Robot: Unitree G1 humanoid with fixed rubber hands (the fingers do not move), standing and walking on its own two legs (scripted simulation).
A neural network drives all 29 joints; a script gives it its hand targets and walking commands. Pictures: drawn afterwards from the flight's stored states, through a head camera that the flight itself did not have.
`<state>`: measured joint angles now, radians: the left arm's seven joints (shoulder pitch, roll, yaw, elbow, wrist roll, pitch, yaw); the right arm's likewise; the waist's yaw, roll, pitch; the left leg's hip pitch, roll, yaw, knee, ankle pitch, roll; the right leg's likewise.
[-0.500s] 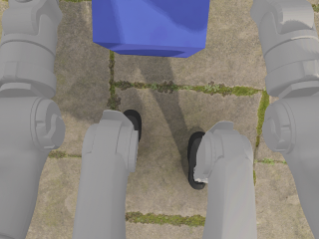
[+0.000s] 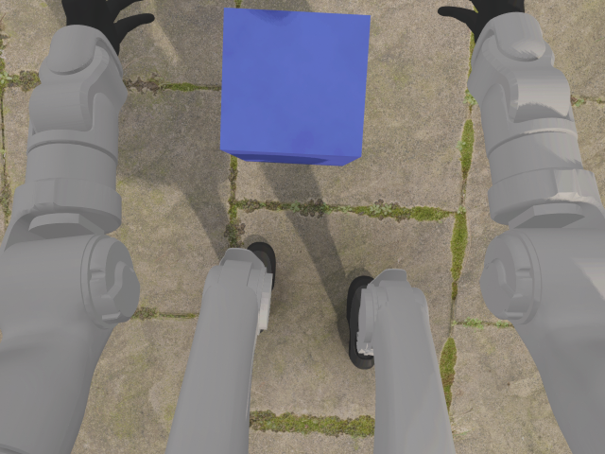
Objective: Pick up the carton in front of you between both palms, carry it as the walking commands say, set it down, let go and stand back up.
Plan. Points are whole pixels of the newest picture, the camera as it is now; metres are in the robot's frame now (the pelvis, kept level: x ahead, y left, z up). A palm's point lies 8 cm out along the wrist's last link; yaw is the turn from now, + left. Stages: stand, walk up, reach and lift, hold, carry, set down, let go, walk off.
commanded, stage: set down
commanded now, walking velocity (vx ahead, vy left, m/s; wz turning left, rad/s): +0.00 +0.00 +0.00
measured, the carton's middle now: (295, 103) +0.54 +0.08 -0.40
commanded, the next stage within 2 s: let go in 0.30 s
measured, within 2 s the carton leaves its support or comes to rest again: neither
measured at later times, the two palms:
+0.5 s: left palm out of the picture +0.49 +0.27 +0.02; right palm out of the picture +0.54 -0.13 +0.03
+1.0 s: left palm out of the picture +0.31 +0.26 +0.14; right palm out of the picture +0.37 -0.19 +0.13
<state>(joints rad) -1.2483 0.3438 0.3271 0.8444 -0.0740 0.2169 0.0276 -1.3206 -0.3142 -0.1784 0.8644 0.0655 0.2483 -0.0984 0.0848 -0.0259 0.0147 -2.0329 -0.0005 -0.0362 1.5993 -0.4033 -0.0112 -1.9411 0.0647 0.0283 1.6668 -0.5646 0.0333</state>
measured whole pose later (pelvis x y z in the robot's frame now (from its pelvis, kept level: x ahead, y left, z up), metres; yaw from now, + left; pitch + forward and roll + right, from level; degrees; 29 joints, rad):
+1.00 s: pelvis +0.08 +0.01 +0.23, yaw +2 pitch +21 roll +0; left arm -0.08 0.20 0.12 0.51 0.02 0.02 -0.08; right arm -0.15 -0.16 -0.14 0.57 -0.05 0.02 0.01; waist 0.05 0.00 -0.03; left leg -0.78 -0.01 -0.02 0.63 -0.22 0.00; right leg -0.69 0.01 0.06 0.66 -0.33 0.02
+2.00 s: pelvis +0.12 +0.01 +0.25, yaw +2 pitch +0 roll +0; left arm 0.23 0.34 0.05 0.64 0.04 0.04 0.01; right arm 0.18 -0.33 -0.05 0.73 -0.04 0.01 -0.01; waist 0.00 -0.04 0.01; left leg -0.25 -0.01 -0.01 0.54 -0.29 0.00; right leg -0.14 0.01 0.07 0.50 -0.36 0.01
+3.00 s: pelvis +0.10 +0.01 +0.25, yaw +2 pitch -2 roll +0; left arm 0.19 0.38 0.01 0.92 0.03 -0.01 0.02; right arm 0.13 -0.37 -0.01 0.99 -0.02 -0.01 -0.01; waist 0.00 -0.02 0.02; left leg -0.18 -0.01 -0.01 0.42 -0.20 0.01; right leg -0.07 0.00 0.07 0.38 -0.27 0.02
